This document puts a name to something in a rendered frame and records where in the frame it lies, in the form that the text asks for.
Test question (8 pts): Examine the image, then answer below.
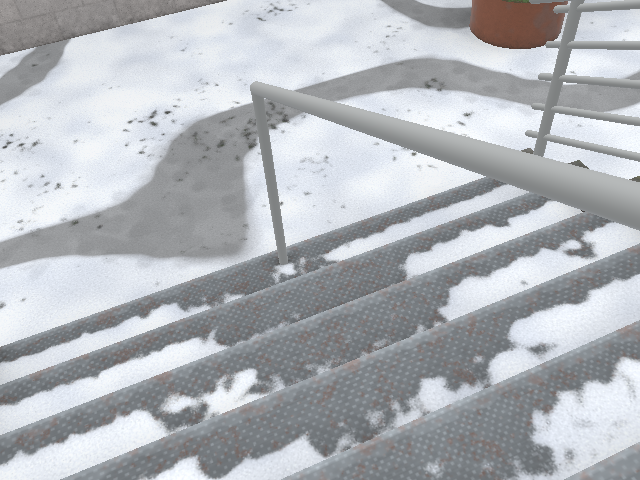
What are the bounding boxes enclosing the stairs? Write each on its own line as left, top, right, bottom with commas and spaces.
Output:
0, 177, 640, 480

